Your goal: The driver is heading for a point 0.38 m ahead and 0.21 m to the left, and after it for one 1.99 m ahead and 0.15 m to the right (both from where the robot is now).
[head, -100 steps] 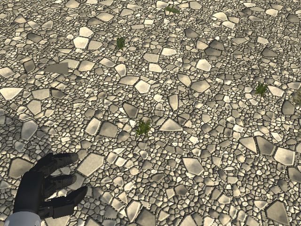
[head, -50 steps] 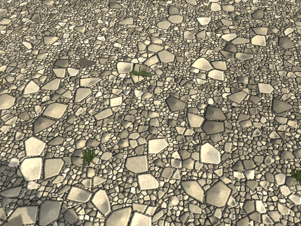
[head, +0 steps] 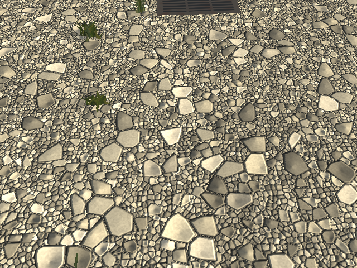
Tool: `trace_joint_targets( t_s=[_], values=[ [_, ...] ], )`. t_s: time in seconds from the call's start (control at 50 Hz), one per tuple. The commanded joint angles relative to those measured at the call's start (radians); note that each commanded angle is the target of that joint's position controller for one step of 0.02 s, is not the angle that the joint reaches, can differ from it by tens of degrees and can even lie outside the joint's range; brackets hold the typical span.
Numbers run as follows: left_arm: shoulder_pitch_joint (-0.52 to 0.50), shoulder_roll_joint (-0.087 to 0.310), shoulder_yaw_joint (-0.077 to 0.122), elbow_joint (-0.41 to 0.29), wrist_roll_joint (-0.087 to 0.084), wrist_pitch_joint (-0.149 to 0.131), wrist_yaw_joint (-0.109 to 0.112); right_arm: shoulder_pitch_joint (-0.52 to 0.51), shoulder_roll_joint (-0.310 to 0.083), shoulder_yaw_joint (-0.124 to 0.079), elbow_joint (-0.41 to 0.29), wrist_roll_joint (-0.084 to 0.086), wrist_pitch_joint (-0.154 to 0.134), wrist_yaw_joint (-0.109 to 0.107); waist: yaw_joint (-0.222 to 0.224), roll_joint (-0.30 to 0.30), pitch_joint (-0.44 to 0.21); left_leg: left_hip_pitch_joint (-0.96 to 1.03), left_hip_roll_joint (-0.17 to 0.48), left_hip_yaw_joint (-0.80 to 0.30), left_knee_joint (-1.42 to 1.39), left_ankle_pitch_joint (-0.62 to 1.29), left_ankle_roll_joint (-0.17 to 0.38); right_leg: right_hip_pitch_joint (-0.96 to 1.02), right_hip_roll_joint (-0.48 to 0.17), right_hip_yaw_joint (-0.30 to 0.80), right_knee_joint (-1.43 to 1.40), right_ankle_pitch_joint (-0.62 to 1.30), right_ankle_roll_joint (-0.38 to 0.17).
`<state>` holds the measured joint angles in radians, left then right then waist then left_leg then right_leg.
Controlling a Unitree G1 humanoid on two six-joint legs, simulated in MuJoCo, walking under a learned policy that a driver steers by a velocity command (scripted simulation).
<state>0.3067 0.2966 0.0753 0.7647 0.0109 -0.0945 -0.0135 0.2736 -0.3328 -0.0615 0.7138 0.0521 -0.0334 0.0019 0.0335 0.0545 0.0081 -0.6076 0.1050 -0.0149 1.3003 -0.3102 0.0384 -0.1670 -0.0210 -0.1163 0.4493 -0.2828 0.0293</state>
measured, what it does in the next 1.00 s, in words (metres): walks ahead: left foot, then right foot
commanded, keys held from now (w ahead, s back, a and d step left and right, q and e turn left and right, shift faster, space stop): w+q+shift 0.26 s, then w+e+shift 0.48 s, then e+shift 0.26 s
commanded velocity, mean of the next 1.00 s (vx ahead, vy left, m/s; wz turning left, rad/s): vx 0.90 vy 0.00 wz -0.07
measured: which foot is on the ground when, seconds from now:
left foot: up 0.00-0.22, down 0.24-0.74, up 0.76-1.00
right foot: down 0.00-0.26, up 0.28-0.72, down 0.74-1.00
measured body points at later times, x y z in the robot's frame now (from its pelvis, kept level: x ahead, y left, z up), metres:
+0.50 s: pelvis +0.43 +0.10 +0.00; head +0.44 +0.11 +0.45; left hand +0.54 +0.39 -0.09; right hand +0.52 -0.15 -0.12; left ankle +0.37 +0.12 -0.73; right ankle +0.60 -0.07 -0.64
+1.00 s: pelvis +0.86 +0.14 +0.00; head +0.91 +0.13 +0.45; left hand +0.94 +0.42 -0.11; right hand +1.11 -0.11 -0.03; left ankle +1.04 +0.33 -0.67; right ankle +0.86 +0.11 -0.73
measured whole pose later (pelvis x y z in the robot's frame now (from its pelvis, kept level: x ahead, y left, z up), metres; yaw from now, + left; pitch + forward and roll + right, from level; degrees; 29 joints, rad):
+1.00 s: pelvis +0.86 +0.14 +0.00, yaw -9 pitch +1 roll +0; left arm 0.36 0.27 0.06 0.74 -0.03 -0.03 0.00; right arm -0.04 -0.27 0.00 0.53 -0.03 -0.11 -0.01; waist 0.07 0.01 0.09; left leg -0.67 0.03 -0.22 0.84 -0.22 -0.06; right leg -0.23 0.22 0.17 0.44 -0.19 -0.14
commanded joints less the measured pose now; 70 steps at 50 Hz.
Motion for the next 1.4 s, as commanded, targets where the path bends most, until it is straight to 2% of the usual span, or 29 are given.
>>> trace_joint_targets(
  t_s=[0.02,0.16,0.22,0.24,0.26,0.28,0.3,0.32,0.34,0.44,0.62,0.68,0.72,0.74,0.76,0.78,0.8,0.82,0.86,0.9,0.96,1.08,1.12,1.14,1.16,1.18,1.22,1.28,1.4],
  values=[
    [-0.123,0.041,0.007,-0.054,-0.007,-0.027,0.006,-0.012,0.054,0.02,-0.103,-0.011,0.025,0.016,-0.067,-0.136,0.102,-0.207,0.117,-0.1,-0.038,0.061,-0.012,0.012,-0.302,0.19,-0.303,0.166,-0.179],
    [-0.089,0.218,0.045,-0.033,-0.013,-0.021,0.019,-0.172,-0.033,0.004,-0.147,-0.02,0.006,0.07,-0.063,-0.05,0.119,0.051,-0.024,0.13,-0.478,0.406,0.063,0.11,-0.206,-0.138,-0.311,0.646,-0.101],
    [-0.099,0.301,0.066,-0.051,-0.03,0.022,0.018,0.089,-0.16,-0.057,-0.102,0.004,0.026,0.061,-0.234,-0.173,-0.055,0.38,-0.157,0.213,-0.457,0.17,0.129,0.199,-0.238,-0.139,0.147,1.322,-0.095],
    [-0.134,0.283,0.059,-0.063,-0.029,0.023,0.019,0.331,-0.231,-0.099,-0.031,-0.001,0.039,0.049,-0.351,-0.136,-0.158,0.731,-0.174,0.156,-0.524,0.188,0.175,0.023,-0.213,-0.119,0.479,1.242,-0.078],
    [-0.155,0.125,0.014,-0.073,-0.027,-0.004,0.019,0.343,-0.279,-0.115,0.001,0.006,0.055,0.029,-0.317,0.167,-0.062,0.867,-0.1,-0.047,-0.624,0.235,0.24,-0.281,0.005,-0.103,1.003,0.184,-0.018],
    [0.084,0.003,-0.038,-0.149,-0.026,-0.055,0.001,0.178,-0.306,-0.075,-0.076,-0.031,0.019,0.038,-0.048,0.399,-0.292,1.076,0.127,-0.735,-0.876,-0.165,0.445,-0.626,0.104,0.161,1.246,-0.31,-0.023],
    [-0.014,0.146,-0.022,-0.129,-0.058,-0.083,-0.007,0.178,-0.168,-0.057,-0.106,-0.039,-0.001,0.045,-0.144,0.141,-0.34,1.009,0.187,-0.853,-1.057,-0.456,0.376,-0.616,0.026,0.272,1.161,-0.169,-0.074],
    [-0.104,0.16,-0.013,-0.139,-0.096,-0.079,-0.001,0.185,-0.155,-0.052,-0.076,-0.051,-0.027,0.049,-0.132,0.017,-0.124,0.808,0.192,-0.795,-1.124,-0.432,0.323,-0.639,0.002,0.228,1.075,-0.12,-0.088],
    [-0.13,0.128,-0.023,-0.13,-0.074,-0.064,0.018,0.114,-0.127,-0.04,-0.069,-0.052,-0.051,0.052,-0.084,-0.123,-0.071,0.664,0.179,-0.693,-1.096,-0.318,0.276,-0.587,-0.068,0.236,0.982,-0.071,-0.095],
    [-0.08,0.067,-0.031,-0.056,-0.053,0.031,0.014,0.037,-0.048,-0.009,-0.026,-0.064,-0.095,0.034,-0.02,-0.051,0.068,0.329,0.059,-0.223,-1.117,0.053,0.173,-0.477,-0.172,0.245,0.768,0.122,-0.07],
    [-0.334,0.025,-0.039,-0.116,-0.054,-0.014,-0.061,0.142,-0.064,-0.003,0.04,-0.073,-0.099,-0.021,-0.118,-0.031,0.136,0.59,0.017,0.19,-1.209,0.633,-0.024,-0.491,-0.018,0.052,0.186,0.616,-0.084],
    [-0.268,0.078,-0.011,-0.122,-0.065,-0.008,-0.075,0.145,-0.135,-0.019,0.034,-0.087,-0.055,-0.053,-0.054,0.054,0.025,0.796,0.056,0.225,-0.999,1.38,-0.065,-0.394,0.117,-0.07,0.186,0.459,-0.134],
    [0.059,0.168,0.03,-0.067,-0.07,0.027,-0.062,0.034,-0.188,-0.037,0.008,-0.102,-0.026,-0.073,0.144,0.127,-0.083,0.743,0.104,0.204,-0.625,1.647,-0.062,-0.108,0.132,-0.057,0.248,0.299,-0.18],
    [0.353,0.226,0.058,0.01,-0.063,0.045,-0.043,-0.092,-0.193,-0.04,-0.025,-0.097,-0.025,-0.064,0.3,0.075,-0.165,0.535,0.061,0.195,-0.247,1.496,-0.057,0.227,0.077,0.074,0.204,0.333,-0.232],
    [0.374,0.201,0.032,0.056,-0.044,0.057,-0.028,-0.08,0.027,0.018,-0.052,-0.11,-0.061,-0.022,0.195,-0.343,-0.111,0.131,-0.154,0.129,0.212,-0.054,-0.066,0.429,0.015,0.206,0.275,0.339,-0.279],
    [0.268,0.205,0.029,-0.011,0.008,0.033,-0.027,0.065,0.084,0.05,-0.12,-0.028,-0.104,0.005,0.045,-0.498,-0.275,-0.218,-0.258,-0.089,0.489,-0.349,-0.091,0.619,-0.194,0.855,0.053,-0.061,-0.519],
    [0.213,0.157,0.03,-0.062,0.005,0.027,-0.021,-0.033,-0.045,0.039,-0.132,-0.019,-0.139,0.018,0.104,-0.219,-0.248,-0.217,-0.207,-0.164,0.375,-0.202,-0.01,0.548,-0.219,0.984,-0.162,-0.124,-0.457],
    [0.134,0.129,0.019,-0.086,0.004,0.014,-0.024,-0.121,-0.068,0.028,-0.164,-0.014,-0.15,0.02,0.041,-0.026,-0.111,-0.183,-0.17,-0.161,0.236,-0.129,0.023,0.366,-0.195,0.912,-0.199,-0.02,-0.405],
    [-0.027,0.155,0.029,-0.138,-0.012,-0.002,-0.032,-0.091,-0.071,0.022,-0.151,-0.059,-0.134,0.008,-0.08,0.095,-0.017,-0.051,-0.119,-0.157,0.082,-0.107,-0.02,0.06,-0.135,0.764,-0.178,0.361,-0.402],
    [-0.083,0.143,0.024,-0.158,-0.023,0.007,-0.017,-0.081,-0.103,0.009,-0.145,-0.079,-0.101,-0.004,-0.113,0.071,0.016,0.053,-0.077,-0.126,-0.098,-0.09,-0.07,-0.12,-0.054,0.576,-0.184,0.625,-0.363],
    [-0.057,0.162,0.036,-0.126,-0.037,0.045,0.027,-0.2,-0.017,0.032,-0.198,-0.092,-0.075,-0.021,-0.071,-0.005,-0.014,0.178,-0.164,-0.028,-0.469,0.084,-0.121,-0.261,0.095,0.41,-0.1,0.84,-0.268],
    [-0.011,0.112,0.043,-0.114,-0.041,0.123,0.072,-0.293,-0.048,0.004,-0.226,-0.046,-0.064,-0.016,-0.005,-0.176,-0.104,0.338,-0.234,-0.105,-0.865,0.426,-0.126,-0.156,0.136,0.547,0.069,0.345,-0.102],
    [-0.076,0.063,0.028,-0.151,-0.033,0.121,0.066,-0.121,-0.065,-0.013,-0.167,-0.065,-0.076,-0.024,-0.087,-0.144,-0.202,0.553,-0.116,-0.154,-0.984,0.605,-0.073,-0.127,0.177,0.493,0.353,0.199,-0.053],
    [-0.022,-0.025,-0.002,-0.169,-0.002,0.124,0.061,-0.053,-0.08,-0.009,-0.162,-0.081,-0.069,-0.033,-0.066,0.024,-0.319,0.803,0.124,-0.365,-0.857,0.923,0.022,-0.282,0.241,0.388,0.614,-0.357,-0.025],
    [0.182,0.022,-0.006,-0.189,-0.02,0.114,0.035,-0.03,-0.097,-0.005,-0.169,-0.107,-0.058,-0.03,0.024,0.211,-0.456,0.974,0.402,-0.707,-0.818,1.03,0.25,-0.431,0.226,0.377,0.847,-0.523,0.008],
    [0.202,0.132,0.014,-0.165,-0.037,0.119,0.017,-0.119,-0.112,-0.027,-0.181,-0.084,-0.044,-0.032,0.027,0.197,-0.454,0.902,0.433,-0.789,-0.85,0.713,0.32,-0.495,0.106,0.324,0.995,-0.394,0.045],
    [-0.01,0.207,0.043,-0.167,-0.041,0.148,0.029,-0.181,-0.016,0.0,-0.208,-0.079,-0.012,-0.048,-0.035,-0.022,-0.238,0.654,0.215,-0.455,-0.912,0.362,0.19,-0.514,0.041,0.254,0.977,-0.203,0.075],
    [-0.063,0.124,0.023,-0.208,-0.04,0.164,0.04,-0.207,-0.055,-0.013,-0.17,-0.085,0.011,-0.047,-0.016,0.025,-0.071,0.391,0.093,-0.226,-1.002,0.381,0.152,-0.433,0.003,0.174,0.802,-0.142,0.065],
    [-0.08,0.134,0.02,-0.213,-0.035,0.137,0.008,-0.149,-0.148,-0.059,-0.11,-0.039,-0.014,-0.032,-0.027,0.095,-0.149,0.432,0.197,-0.203,-1.163,-0.197,0.163,-0.403,-0.09,0.129,0.598,-0.064,-0.009]
  ],
)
